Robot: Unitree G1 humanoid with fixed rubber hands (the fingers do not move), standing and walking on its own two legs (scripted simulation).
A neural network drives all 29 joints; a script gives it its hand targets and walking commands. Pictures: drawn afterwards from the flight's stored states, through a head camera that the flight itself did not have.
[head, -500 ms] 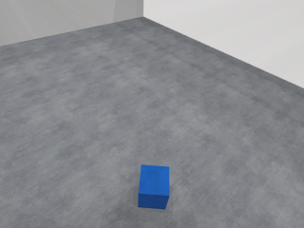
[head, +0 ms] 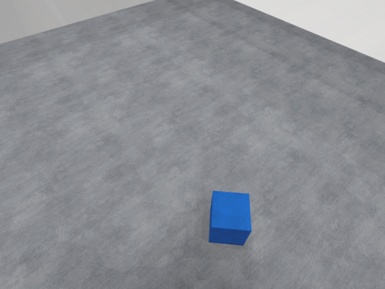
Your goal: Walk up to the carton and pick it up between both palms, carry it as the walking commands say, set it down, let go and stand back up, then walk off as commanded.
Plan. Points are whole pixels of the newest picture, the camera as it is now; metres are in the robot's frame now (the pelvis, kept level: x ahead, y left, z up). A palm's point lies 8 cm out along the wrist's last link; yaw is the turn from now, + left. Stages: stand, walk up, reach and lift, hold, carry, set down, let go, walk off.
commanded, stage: walk off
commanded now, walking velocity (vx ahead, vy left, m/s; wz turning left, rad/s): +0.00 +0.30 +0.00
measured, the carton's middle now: (228, 218) +0.51 -0.18 -0.65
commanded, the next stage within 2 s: stand in 1.26 s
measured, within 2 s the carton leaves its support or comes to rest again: neither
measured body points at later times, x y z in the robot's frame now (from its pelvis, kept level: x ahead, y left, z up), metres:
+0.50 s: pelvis +0.02 +0.14 +0.01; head +0.05 +0.18 +0.46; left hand +0.02 +0.42 -0.16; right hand +0.11 -0.09 -0.12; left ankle +0.01 +0.20 -0.72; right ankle -0.07 -0.01 -0.62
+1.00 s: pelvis +0.03 +0.23 +0.00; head +0.08 +0.22 +0.45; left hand -0.01 +0.51 -0.14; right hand +0.11 -0.02 -0.15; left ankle -0.04 +0.32 -0.63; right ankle +0.03 +0.08 -0.72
